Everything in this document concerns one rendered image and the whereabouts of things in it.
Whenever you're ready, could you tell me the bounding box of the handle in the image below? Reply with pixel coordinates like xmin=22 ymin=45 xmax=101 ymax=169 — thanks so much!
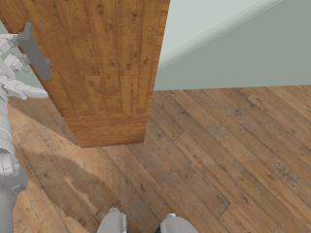
xmin=17 ymin=22 xmax=52 ymax=80

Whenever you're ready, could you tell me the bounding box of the right robot shin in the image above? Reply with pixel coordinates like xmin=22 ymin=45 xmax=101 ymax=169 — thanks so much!
xmin=165 ymin=213 xmax=176 ymax=220

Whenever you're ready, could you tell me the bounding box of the left robot upper arm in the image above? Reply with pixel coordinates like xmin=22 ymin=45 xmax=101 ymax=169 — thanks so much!
xmin=0 ymin=152 xmax=28 ymax=233

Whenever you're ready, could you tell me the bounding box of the robot left hand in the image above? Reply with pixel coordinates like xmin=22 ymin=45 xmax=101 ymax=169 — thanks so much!
xmin=0 ymin=33 xmax=49 ymax=100

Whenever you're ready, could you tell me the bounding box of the left robot forearm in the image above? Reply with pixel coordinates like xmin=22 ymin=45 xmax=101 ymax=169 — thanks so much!
xmin=0 ymin=90 xmax=16 ymax=156

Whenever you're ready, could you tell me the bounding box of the cupboard door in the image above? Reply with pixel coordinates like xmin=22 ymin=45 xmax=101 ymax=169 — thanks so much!
xmin=0 ymin=0 xmax=163 ymax=118

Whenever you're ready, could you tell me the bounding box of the right robot thigh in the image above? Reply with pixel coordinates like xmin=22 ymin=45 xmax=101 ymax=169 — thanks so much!
xmin=160 ymin=216 xmax=198 ymax=233

